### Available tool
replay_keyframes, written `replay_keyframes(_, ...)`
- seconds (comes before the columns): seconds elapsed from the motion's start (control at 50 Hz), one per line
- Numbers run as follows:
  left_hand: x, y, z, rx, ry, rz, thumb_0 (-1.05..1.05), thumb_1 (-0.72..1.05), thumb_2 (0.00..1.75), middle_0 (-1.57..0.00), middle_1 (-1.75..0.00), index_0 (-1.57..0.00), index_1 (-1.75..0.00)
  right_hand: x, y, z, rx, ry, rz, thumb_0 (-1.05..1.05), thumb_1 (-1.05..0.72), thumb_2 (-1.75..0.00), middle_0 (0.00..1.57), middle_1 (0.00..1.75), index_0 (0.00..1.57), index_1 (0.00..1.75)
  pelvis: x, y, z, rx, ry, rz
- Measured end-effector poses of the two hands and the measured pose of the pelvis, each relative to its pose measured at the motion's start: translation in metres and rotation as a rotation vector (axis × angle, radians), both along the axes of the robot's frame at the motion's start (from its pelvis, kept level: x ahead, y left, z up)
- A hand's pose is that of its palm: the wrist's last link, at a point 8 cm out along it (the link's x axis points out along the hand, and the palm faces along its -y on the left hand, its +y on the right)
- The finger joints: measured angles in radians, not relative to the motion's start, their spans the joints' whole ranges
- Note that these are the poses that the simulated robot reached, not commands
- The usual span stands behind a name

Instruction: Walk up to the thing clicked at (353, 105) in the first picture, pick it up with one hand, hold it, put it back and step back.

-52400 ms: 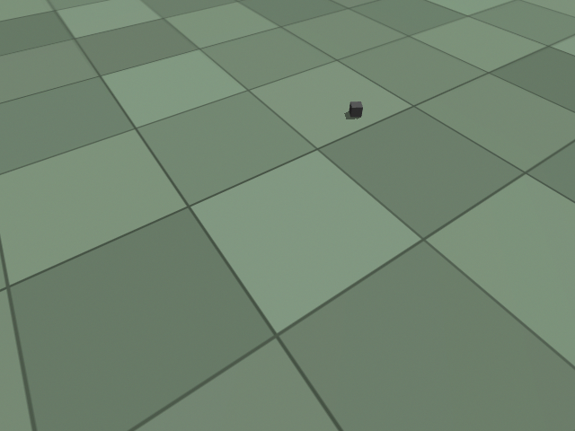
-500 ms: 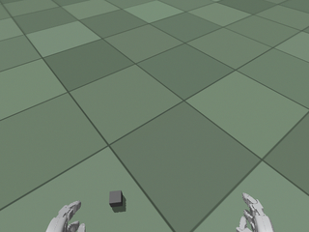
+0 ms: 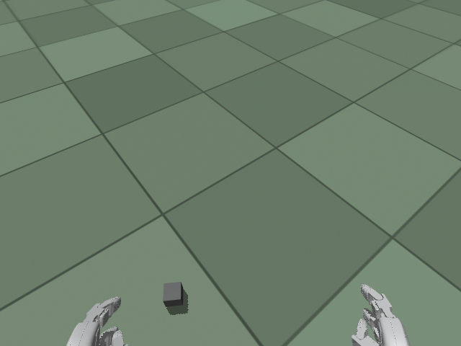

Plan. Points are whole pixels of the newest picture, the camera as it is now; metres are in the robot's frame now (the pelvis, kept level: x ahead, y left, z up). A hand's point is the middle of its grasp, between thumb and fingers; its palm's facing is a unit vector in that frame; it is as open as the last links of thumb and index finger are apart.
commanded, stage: home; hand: left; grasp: from above
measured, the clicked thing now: (173, 294) +0.48 +0.23 -0.68
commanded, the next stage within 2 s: stand in 0.68 s
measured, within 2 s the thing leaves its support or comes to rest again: neither
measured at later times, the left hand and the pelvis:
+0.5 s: hand out of the picture +0.17 +0.18 -0.04, palm faces +0.04 -0.98 -0.21, open 7.4 cm; pelvis +0.00 +0.00 +0.00, yaw +0 degrees
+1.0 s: hand out of the picture +0.13 +0.23 -0.10, palm faces +0.02 -0.94 -0.34, open 7.4 cm; pelvis -0.01 +0.01 +0.02, yaw +0 degrees
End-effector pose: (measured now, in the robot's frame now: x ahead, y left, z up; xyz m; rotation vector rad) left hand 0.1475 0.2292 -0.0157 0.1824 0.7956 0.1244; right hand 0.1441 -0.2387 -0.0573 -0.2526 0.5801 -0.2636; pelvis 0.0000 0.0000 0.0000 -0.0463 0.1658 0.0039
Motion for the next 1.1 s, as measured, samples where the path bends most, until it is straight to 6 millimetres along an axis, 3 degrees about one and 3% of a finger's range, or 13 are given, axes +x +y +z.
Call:
replay_keyframes(0.78,-0.002,0.001,0.000,0.003,-0.001,-0.002,0.01,0.90,0.90,-0.20,-0.30,-0.20,-0.30,-0.003,0.000,0.002,0.002,0.001,-0.007,0.01,-0.90,-0.90,0.21,0.30,0.20,0.30,-0.002,0.001,-0.001,-0.002,-0.002,0.000)
replay_keyframes(0.86,0.001,0.014,-0.020,0.088,-0.023,-0.041,0.01,0.90,0.90,-0.20,-0.30,-0.21,-0.30,-0.010,-0.005,-0.015,-0.041,0.222,0.122,0.01,-0.90,-0.90,0.21,0.30,0.20,0.30,-0.010,0.002,0.008,0.023,-0.085,0.000)
replay_keyframes(0.94,-0.013,0.034,-0.038,0.119,0.066,-0.017,0.01,0.90,0.90,-0.20,-0.30,-0.21,-0.30,-0.025,-0.017,-0.021,-0.016,0.375,0.128,0.01,-0.90,-0.90,0.21,0.30,0.20,0.30,-0.011,0.003,0.018,0.041,-0.129,0.000)
replay_keyframes(1.1,-0.068,0.060,-0.056,0.124,0.287,0.069,0.01,0.90,0.90,-0.20,-0.30,-0.20,-0.30,-0.057,-0.030,-0.015,0.004,0.520,0.040,0.01,-0.90,-0.90,0.21,0.30,0.20,0.30,-0.005,0.009,0.036,0.037,-0.177,0.002)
